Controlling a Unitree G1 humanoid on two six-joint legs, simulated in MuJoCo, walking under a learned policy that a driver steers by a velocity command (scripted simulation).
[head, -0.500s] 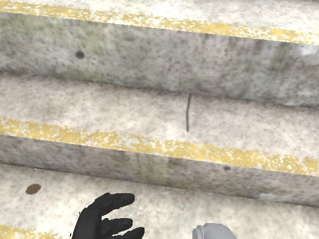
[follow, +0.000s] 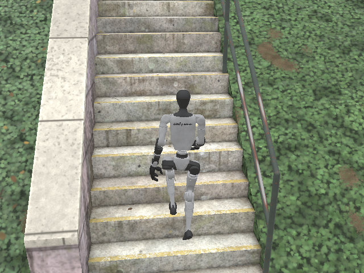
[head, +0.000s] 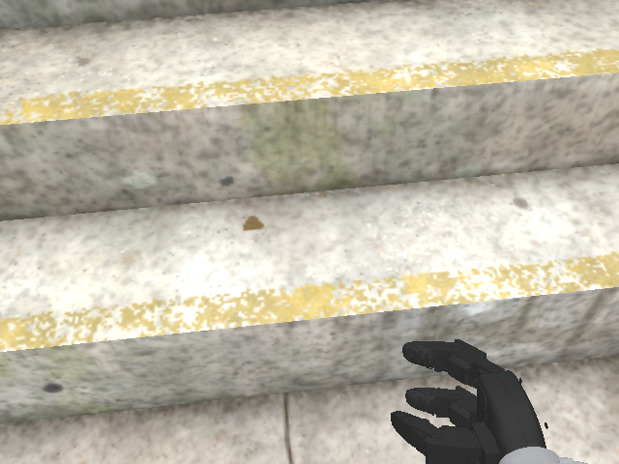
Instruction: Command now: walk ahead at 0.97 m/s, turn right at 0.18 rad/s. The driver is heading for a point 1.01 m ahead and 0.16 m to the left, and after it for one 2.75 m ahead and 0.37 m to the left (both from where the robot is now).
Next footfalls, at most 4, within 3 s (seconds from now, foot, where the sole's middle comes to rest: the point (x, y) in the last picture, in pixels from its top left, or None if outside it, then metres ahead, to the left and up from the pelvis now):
0.34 right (420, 454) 0.39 -0.13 -0.45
0.72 left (279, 254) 0.61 0.08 -0.23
1.16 right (338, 44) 0.86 -0.01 -0.04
1.52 left None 0.99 0.44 0.17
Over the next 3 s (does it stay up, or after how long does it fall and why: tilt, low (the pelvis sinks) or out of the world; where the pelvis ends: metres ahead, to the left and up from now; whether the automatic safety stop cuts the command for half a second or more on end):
stays up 1.11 0.27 0.97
